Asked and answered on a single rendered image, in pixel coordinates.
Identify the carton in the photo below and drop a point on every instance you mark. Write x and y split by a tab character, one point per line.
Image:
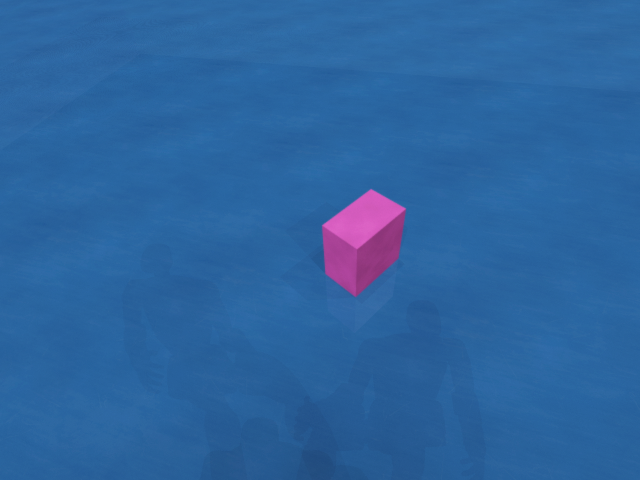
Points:
362	241

